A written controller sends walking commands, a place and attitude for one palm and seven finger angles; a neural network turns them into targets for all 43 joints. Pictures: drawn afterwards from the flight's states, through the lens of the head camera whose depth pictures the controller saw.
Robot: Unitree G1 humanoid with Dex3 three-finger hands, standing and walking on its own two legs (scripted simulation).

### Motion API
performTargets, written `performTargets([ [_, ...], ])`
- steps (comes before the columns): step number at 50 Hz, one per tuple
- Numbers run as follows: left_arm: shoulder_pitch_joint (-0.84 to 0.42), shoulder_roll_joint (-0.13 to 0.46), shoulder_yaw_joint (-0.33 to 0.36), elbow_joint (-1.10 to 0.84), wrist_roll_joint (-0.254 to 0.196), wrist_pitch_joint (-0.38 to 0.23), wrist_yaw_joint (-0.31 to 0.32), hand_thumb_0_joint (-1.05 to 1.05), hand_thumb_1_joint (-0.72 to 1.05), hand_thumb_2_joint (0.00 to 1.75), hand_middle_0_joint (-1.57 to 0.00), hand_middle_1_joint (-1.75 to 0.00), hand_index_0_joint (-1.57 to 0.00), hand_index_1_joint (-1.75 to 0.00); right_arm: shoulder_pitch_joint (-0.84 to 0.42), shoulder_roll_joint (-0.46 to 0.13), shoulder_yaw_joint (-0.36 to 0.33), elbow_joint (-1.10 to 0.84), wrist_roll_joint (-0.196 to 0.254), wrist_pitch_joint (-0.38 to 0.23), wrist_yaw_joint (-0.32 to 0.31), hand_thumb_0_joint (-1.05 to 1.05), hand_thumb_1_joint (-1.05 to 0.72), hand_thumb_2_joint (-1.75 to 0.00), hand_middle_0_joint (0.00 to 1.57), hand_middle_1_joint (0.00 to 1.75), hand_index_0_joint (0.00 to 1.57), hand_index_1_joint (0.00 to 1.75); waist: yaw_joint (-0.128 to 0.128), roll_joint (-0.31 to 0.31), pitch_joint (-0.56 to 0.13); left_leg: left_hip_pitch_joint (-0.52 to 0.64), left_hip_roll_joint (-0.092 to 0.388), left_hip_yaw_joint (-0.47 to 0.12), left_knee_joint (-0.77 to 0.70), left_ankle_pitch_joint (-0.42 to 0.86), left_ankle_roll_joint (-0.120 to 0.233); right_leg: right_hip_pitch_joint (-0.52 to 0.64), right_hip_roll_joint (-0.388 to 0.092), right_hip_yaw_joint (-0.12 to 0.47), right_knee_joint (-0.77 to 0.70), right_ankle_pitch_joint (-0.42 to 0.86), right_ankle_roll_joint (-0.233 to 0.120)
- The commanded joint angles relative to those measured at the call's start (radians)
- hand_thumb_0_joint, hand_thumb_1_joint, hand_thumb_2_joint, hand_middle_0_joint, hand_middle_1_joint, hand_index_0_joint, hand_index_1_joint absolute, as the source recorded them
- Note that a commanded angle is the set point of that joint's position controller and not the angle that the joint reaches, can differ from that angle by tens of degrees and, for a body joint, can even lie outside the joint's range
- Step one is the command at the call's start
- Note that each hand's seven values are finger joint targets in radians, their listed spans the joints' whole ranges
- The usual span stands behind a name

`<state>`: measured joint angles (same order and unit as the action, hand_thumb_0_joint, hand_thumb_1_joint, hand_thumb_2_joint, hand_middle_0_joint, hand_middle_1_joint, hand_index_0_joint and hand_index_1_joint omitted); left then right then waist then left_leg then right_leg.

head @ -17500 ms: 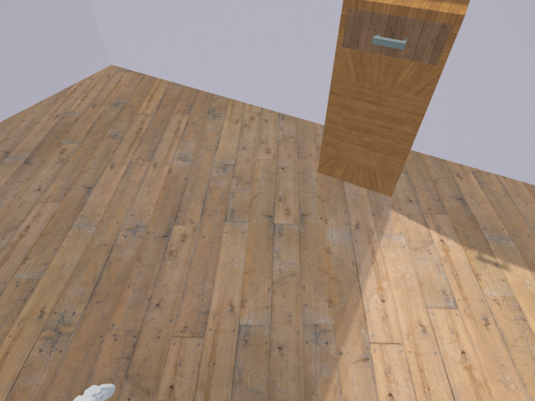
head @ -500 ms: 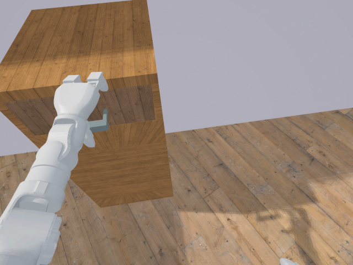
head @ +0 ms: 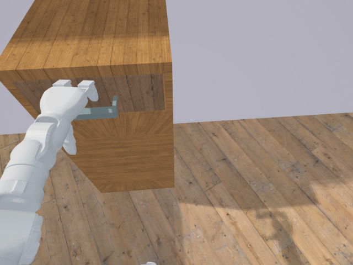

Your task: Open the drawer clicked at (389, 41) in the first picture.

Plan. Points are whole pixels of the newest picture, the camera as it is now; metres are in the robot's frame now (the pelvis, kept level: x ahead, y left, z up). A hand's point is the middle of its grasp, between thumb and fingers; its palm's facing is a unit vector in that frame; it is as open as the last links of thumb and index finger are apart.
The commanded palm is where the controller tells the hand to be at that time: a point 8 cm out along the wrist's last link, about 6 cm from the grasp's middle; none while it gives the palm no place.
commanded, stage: move the hooked fingers above the handle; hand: left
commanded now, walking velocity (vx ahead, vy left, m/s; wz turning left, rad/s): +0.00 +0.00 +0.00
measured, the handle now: (95, 106) +0.49 +0.24 +0.02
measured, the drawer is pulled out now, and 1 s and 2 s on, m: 0.00 0.00 0.00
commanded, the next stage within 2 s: lower the fingers behind the handle in 0.96 s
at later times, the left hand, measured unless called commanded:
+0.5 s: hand (88, 102) +0.45 +0.23 +0.09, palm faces -0.06 +0.00 -1.00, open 13.8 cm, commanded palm +0.44 +0.27 +0.13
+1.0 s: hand (76, 110) +0.45 +0.27 +0.06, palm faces -0.03 -0.03 -1.00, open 13.7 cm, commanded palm +0.43 +0.26 +0.14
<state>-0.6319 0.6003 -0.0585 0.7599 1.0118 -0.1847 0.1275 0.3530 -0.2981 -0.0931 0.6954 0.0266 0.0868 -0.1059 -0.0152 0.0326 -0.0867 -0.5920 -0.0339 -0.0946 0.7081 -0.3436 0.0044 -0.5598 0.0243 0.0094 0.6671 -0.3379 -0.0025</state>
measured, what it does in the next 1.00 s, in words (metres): stands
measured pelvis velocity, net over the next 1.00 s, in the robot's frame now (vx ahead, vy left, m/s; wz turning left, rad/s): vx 0.01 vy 0.01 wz -0.02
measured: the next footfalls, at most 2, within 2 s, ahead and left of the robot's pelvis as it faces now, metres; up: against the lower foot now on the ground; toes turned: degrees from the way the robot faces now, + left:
none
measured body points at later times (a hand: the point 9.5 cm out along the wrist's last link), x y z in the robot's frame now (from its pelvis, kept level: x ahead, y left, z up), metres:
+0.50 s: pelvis -0.01 +0.00 +0.00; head +0.04 -0.02 +0.45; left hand +0.45 +0.23 +0.14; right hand +0.05 -0.26 -0.13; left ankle -0.01 +0.12 -0.72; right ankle -0.01 -0.12 -0.72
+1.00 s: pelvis +0.01 +0.01 +0.00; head +0.07 +0.00 +0.45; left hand +0.45 +0.27 +0.12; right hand +0.05 -0.27 -0.13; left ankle -0.01 +0.12 -0.72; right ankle -0.01 -0.12 -0.72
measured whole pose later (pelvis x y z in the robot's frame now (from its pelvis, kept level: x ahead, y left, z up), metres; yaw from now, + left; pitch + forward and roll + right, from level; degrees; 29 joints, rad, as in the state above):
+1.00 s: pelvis +0.01 +0.01 +0.00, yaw -1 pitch +14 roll -2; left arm -0.61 0.56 -0.01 0.81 1.01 -0.09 0.18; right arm 0.34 -0.26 -0.07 0.71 0.02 0.10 -0.06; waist -0.04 0.05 -0.14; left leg -0.59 -0.03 -0.07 0.72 -0.37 0.02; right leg -0.56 0.03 0.03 0.66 -0.35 0.01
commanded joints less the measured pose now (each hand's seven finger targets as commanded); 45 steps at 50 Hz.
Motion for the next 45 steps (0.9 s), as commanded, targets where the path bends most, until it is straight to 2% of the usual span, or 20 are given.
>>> performTargets([
  [1,-0.598,0.194,0.108,-0.235,-0.034,0.004,0.137,0.00,-0.50,0.30,-0.30,-1.20,-0.30,-1.20,0.066,-0.110,-0.033,-0.053,0.000,-0.029,0.020,0.00,-0.90,-0.90,0.20,0.30,0.20,0.30,-0.087,0.104,-0.437,0.327,-0.002,0.064,-0.025,0.386,0.027,0.037,0.029,-0.031,-0.047,0.254,-0.036],
  [2,-0.558,0.219,0.140,-0.161,-0.027,0.046,0.156,0.00,-0.50,0.30,-0.30,-1.20,-0.30,-1.20,0.057,-0.110,-0.026,-0.048,0.001,-0.022,0.027,0.00,-0.90,-0.90,0.20,0.30,0.20,0.30,-0.070,0.092,-0.392,0.282,-0.005,0.068,-0.038,0.368,0.026,0.051,0.030,-0.038,-0.047,0.246,-0.041],
  [5,-0.554,0.293,0.192,-0.032,0.014,0.174,0.188,0.00,-0.50,0.30,-0.30,-1.20,-0.30,-1.20,0.026,-0.116,-0.001,-0.054,-0.002,-0.002,0.048,0.00,-0.90,-0.90,0.20,0.30,0.20,0.30,-0.023,0.086,-0.363,0.194,-0.009,0.082,-0.072,0.376,0.020,0.114,0.031,-0.048,-0.041,0.261,-0.049],
  [8,-0.583,0.319,0.171,-0.007,0.048,0.266,0.177,0.00,-0.50,0.30,-0.30,-1.20,-0.30,-1.20,-0.005,-0.113,0.012,-0.072,0.001,0.013,0.050,0.00,-0.90,-0.90,0.20,0.30,0.20,0.30,-0.023,0.046,-0.355,0.169,-0.006,0.098,-0.092,0.355,0.026,0.175,0.025,-0.039,-0.058,0.276,-0.042],
  [10,-0.561,0.341,0.184,0.028,0.052,0.294,0.156,0.00,-0.50,0.30,-0.30,-1.20,-0.30,-1.20,-0.021,-0.113,0.020,-0.084,0.004,0.025,0.044,0.00,-0.90,-0.90,0.20,0.30,0.20,0.30,-0.015,-0.005,-0.344,0.153,-0.008,0.100,-0.109,0.325,0.032,0.211,0.023,-0.033,-0.077,0.255,-0.039],
  [12,-0.555,0.313,0.150,0.063,0.050,0.306,0.129,0.00,-0.50,0.30,-0.30,-1.20,-0.30,-1.20,-0.031,-0.109,0.029,-0.098,0.009,0.028,0.035,0.00,-0.90,-0.90,0.20,0.30,0.20,0.30,-0.022,-0.040,-0.302,0.137,-0.006,0.103,-0.129,0.257,0.036,0.211,0.018,-0.029,-0.096,0.209,-0.032],
  [15,-0.508,0.355,0.185,0.115,0.028,0.277,0.077,0.00,-0.50,0.30,-0.30,-1.20,-0.30,-1.20,-0.039,-0.113,0.039,-0.115,0.012,0.031,0.015,0.00,-0.90,-0.90,0.20,0.30,0.20,0.30,-0.019,-0.103,-0.282,0.105,-0.004,0.104,-0.143,0.193,0.042,0.243,0.008,-0.016,-0.116,0.168,-0.025],
  [18,-0.470,0.331,0.162,0.140,0.025,0.237,0.046,0.00,-0.50,0.30,-0.30,-1.20,-0.30,-1.20,-0.041,-0.108,0.042,-0.134,0.016,0.023,0.001,0.00,-0.90,-0.90,0.20,0.30,0.20,0.30,-0.022,-0.112,-0.244,0.084,-0.005,0.116,-0.145,0.135,0.045,0.222,0.003,-0.007,-0.127,0.130,-0.016],
  [20,-0.466,0.357,0.181,0.147,0.022,0.201,0.032,0.00,-0.50,0.30,-0.30,-1.20,-0.30,-1.20,-0.037,-0.111,0.043,-0.140,0.020,0.017,-0.005,0.00,-0.90,-0.90,0.20,0.30,0.20,0.30,-0.026,-0.130,-0.231,0.057,-0.003,0.116,-0.139,0.109,0.046,0.221,0.001,0.000,-0.133,0.104,-0.014],
  [25,-0.469,0.378,0.193,0.115,0.035,0.142,0.045,0.00,-0.50,0.30,-0.30,-1.20,-0.30,-1.20,-0.020,-0.110,0.035,-0.145,0.020,0.003,-0.011,0.00,-0.90,-0.90,0.20,0.30,0.20,0.30,-0.025,-0.091,-0.265,0.030,-0.005,0.123,-0.113,0.101,0.044,0.203,0.000,0.014,-0.117,0.102,-0.013],
  [27,-0.420,0.402,0.223,0.100,0.027,0.132,0.060,0.00,-0.50,0.30,-0.30,-1.20,-0.30,-1.20,-0.016,-0.111,0.029,-0.147,0.020,0.002,-0.007,0.00,-0.90,-0.90,0.20,0.30,0.20,0.30,0.000,-0.061,-0.290,0.024,-0.009,0.132,-0.105,0.117,0.042,0.219,0.001,0.018,-0.104,0.126,-0.014],
  [29,-0.433,0.396,0.217,0.085,0.019,0.134,0.074,0.00,-0.50,0.30,-0.30,-1.20,-0.30,-1.20,-0.013,-0.111,0.024,-0.141,0.021,0.000,-0.007,0.00,-0.90,-0.90,0.20,0.30,0.20,0.30,-0.009,-0.053,-0.304,0.023,-0.010,0.138,-0.096,0.128,0.041,0.219,0.000,0.022,-0.101,0.152,-0.011],
  [30,-0.454,0.386,0.206,0.094,0.020,0.136,0.079,0.00,-0.50,0.30,-0.30,-1.20,-0.30,-1.20,-0.004,-0.112,0.023,-0.134,0.022,0.000,-0.006,0.00,-0.90,-0.90,0.20,0.30,0.20,0.30,-0.027,-0.075,-0.299,0.011,-0.009,0.135,-0.092,0.124,0.042,0.219,-0.001,0.023,-0.105,0.148,-0.008],
  [31,-0.459,0.397,0.211,0.083,0.023,0.133,0.082,0.00,-0.50,0.30,-0.30,-1.20,-0.30,-1.20,-0.001,-0.117,0.019,-0.133,0.023,-0.004,-0.005,0.00,-0.90,-0.90,0.20,0.30,0.20,0.30,-0.024,-0.041,-0.294,0.013,-0.009,0.136,-0.094,0.111,0.042,0.200,0.000,0.023,-0.105,0.132,-0.009],
  [34,-0.519,0.370,0.182,0.022,0.031,0.101,0.077,0.00,-0.50,0.30,-0.30,-1.20,-0.30,-1.20,0.029,-0.122,0.002,-0.120,0.018,-0.017,-0.005,0.00,-0.90,-0.90,0.20,0.30,0.20,0.30,-0.053,0.007,-0.363,0.070,-0.006,0.130,-0.070,0.164,0.050,0.187,0.004,0.025,-0.092,0.193,-0.011],
  [35,-0.569,0.354,0.169,-0.030,0.029,0.076,0.073,0.00,-0.50,0.30,-0.30,-1.20,-0.30,-1.20,0.045,-0.122,-0.005,-0.114,0.014,-0.019,-0.006,0.00,-0.90,-0.90,0.20,0.30,0.20,0.30,-0.073,0.002,-0.404,0.094,-0.004,0.123,-0.060,0.192,0.053,0.194,0.005,0.025,-0.087,0.220,-0.011],
  [38,-0.583,0.274,0.115,-0.163,0.012,0.018,0.066,0.00,-0.50,0.30,-0.30,-1.20,-0.30,-1.20,0.062,-0.112,-0.024,-0.102,0.006,-0.027,-0.004,0.00,-0.90,-0.90,0.20,0.30,0.20,0.30,-0.078,0.121,-0.485,0.220,-0.005,0.113,-0.035,0.286,0.051,0.150,0.014,0.019,-0.070,0.275,-0.021],
  [40,-0.579,0.246,0.108,-0.197,-0.009,0.000,0.069,0.00,-0.50,0.30,-0.30,-1.20,-0.30,-1.20,0.071,-0.110,-0.029,-0.086,-0.001,-0.025,-0.002,0.00,-0.90,-0.90,0.20,0.30,0.20,0.30,-0.090,0.112,-0.488,0.267,-0.001,0.102,-0.022,0.347,0.049,0.130,0.021,0.007,-0.067,0.301,-0.024],
  [42,-0.545,0.227,0.115,-0.212,-0.020,0.002,0.084,0.00,-0.50,0.30,-0.30,-1.20,-0.30,-1.20,0.071,-0.108,-0.031,-0.074,-0.002,-0.023,0.006,0.00,-0.90,-0.90,0.20,0.30,0.20,0.30,-0.076,0.149,-0.463,0.296,0.000,0.092,-0.023,0.393,0.041,0.095,0.028,-0.011,-0.057,0.304,-0.032],
  [45,-0.483,0.261,0.175,-0.164,-0.017,0.048,0.112,0.00,-0.50,0.30,-0.30,-1.20,-0.30,-1.20,0.059,-0.115,-0.023,-0.064,-0.006,-0.012,0.028,0.00,-0.90,-0.90,0.20,0.30,0.20,0.30,-0.045,0.113,-0.418,0.273,0.007,0.079,-0.038,0.460,0.031,0.109,0.035,-0.035,-0.047,0.327,-0.043],
])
